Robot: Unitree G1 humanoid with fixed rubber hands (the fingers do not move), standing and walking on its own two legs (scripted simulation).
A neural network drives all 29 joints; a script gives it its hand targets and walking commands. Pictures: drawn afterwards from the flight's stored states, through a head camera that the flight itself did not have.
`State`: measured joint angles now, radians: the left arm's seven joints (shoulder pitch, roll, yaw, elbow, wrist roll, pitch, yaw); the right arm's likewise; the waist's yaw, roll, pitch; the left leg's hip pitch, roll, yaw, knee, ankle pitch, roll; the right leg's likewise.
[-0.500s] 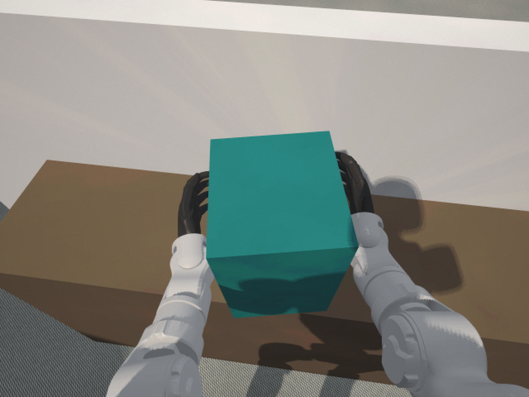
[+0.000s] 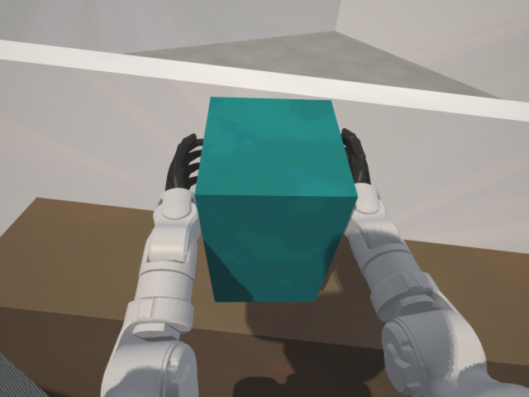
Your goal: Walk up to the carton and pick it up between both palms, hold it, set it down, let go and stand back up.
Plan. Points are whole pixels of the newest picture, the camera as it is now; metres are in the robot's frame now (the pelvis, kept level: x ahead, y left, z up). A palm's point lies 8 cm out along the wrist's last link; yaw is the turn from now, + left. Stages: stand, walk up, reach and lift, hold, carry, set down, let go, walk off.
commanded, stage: reach and lift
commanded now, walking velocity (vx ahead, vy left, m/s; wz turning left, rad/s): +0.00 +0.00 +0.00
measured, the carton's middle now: (268, 209) +0.37 +0.01 +0.13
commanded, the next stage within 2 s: hold in 1.60 s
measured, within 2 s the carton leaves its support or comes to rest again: neither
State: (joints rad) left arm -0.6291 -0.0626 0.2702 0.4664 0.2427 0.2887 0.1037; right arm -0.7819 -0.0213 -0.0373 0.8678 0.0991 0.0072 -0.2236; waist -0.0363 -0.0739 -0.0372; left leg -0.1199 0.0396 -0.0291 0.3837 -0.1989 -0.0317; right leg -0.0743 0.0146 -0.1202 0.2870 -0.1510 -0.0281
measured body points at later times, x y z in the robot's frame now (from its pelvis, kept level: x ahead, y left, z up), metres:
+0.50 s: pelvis -0.02 +0.03 +0.00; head -0.05 +0.07 +0.45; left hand +0.38 +0.14 +0.18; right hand +0.38 -0.13 +0.18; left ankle +0.01 +0.13 -0.75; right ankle +0.01 -0.10 -0.75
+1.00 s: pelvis +0.00 +0.01 +0.00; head -0.05 +0.05 +0.44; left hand +0.39 +0.13 +0.19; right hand +0.38 -0.14 +0.21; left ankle +0.01 +0.13 -0.75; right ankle +0.01 -0.10 -0.75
